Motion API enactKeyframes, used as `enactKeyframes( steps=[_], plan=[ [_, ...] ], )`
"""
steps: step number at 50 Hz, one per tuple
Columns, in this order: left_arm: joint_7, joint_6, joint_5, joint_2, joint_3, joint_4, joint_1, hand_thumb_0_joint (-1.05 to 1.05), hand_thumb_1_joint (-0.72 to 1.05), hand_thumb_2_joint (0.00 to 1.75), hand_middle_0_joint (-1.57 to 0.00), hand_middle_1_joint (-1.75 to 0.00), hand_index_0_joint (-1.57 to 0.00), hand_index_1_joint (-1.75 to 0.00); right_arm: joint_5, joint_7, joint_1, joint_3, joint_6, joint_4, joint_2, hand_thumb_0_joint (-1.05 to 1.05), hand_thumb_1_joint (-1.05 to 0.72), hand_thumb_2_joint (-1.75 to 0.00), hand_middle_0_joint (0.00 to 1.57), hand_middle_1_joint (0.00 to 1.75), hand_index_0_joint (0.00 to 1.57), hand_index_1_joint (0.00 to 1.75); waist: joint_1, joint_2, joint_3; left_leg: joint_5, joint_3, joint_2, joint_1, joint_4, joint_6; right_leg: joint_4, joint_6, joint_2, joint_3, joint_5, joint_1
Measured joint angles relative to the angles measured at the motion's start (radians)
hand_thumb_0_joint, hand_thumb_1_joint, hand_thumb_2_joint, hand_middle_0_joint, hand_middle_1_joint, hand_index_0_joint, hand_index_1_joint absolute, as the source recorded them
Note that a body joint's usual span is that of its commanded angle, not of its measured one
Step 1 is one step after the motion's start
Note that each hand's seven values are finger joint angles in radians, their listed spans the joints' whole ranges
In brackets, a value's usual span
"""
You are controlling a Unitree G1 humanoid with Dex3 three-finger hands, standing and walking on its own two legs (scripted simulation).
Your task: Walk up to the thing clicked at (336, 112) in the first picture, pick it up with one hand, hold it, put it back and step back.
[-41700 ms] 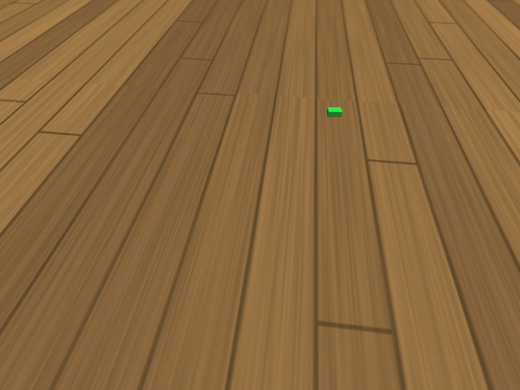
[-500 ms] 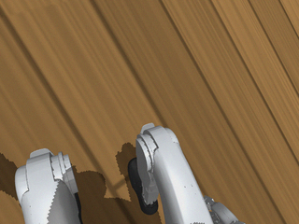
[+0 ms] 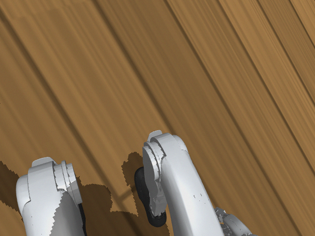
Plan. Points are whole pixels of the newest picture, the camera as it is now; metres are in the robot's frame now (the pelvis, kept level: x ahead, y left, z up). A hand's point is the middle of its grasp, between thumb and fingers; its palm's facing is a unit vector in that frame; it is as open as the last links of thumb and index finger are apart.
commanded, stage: rise first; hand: left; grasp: from above
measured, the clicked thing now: out of the picture +0.50 +0.36 -0.31
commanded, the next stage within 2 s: none
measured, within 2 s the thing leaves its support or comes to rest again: neither
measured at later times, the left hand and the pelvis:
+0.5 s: hand out of the picture +0.45 +0.40 -0.17, palm faces -0.34 -0.22 -0.91, open 13.4 cm; pelvis +0.00 +0.00 +0.00, yaw +0 degrees
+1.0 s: hand out of the picture +0.45 +0.40 -0.18, palm faces -0.34 -0.22 -0.91, open 13.2 cm; pelvis +0.00 +0.00 +0.00, yaw +0 degrees
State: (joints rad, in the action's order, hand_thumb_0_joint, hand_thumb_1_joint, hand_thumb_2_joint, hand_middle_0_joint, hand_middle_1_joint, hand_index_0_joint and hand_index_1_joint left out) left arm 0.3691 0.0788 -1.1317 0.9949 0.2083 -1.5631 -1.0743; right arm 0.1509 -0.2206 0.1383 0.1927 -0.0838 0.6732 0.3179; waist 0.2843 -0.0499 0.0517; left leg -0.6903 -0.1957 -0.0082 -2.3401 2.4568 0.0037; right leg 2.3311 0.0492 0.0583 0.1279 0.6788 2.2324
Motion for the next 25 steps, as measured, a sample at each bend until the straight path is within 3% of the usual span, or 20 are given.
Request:
enactKeyframes(
  steps=[11, 25],
  plan=[
    [0.011, 0.000, -0.006, 0.020, 0.005, -0.001, -0.006, 0.00, -0.42, 0.88, -0.20, -0.94, -0.20, -0.94, 0.006, 0.006, 0.012, 0.004, -0.009, 0.005, -0.001, 0.00, -0.90, -0.90, 0.20, 0.30, 0.20, 0.30, 0.008, -0.005, 0.005, -0.003, -0.002, 0.001, -0.007, 0.007, -0.002, 0.003, 0.000, 0.000, 0.002, 0.003, 0.004],
    [0.010, -0.001, 0.007, -0.012, 0.009, 0.029, 0.024, 0.00, -0.41, 0.87, -0.21, -0.93, -0.21, -0.93, 0.006, -0.008, 0.005, -0.006, -0.013, 0.008, -0.003, 0.00, -0.89, -0.89, 0.20, 0.30, 0.20, 0.30, -0.004, 0.001, -0.002, -0.005, -0.001, 0.003, -0.006, 0.004, 0.002, 0.005, -0.001, -0.003, 0.001, 0.007, 0.005]
  ],
)
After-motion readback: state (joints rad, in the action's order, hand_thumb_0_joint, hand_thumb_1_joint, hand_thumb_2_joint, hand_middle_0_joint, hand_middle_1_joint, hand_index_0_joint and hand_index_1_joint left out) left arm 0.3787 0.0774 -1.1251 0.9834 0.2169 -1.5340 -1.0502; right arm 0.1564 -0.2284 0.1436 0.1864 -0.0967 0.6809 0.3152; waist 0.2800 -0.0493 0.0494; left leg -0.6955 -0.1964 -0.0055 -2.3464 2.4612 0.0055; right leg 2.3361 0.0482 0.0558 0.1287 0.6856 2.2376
